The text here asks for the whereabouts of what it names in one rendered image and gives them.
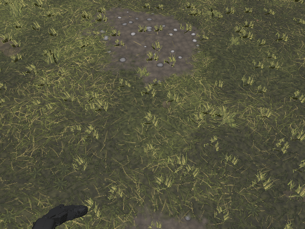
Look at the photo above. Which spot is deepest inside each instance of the left robot hand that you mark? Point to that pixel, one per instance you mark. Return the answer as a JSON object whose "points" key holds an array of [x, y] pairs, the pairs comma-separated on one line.
{"points": [[60, 214]]}

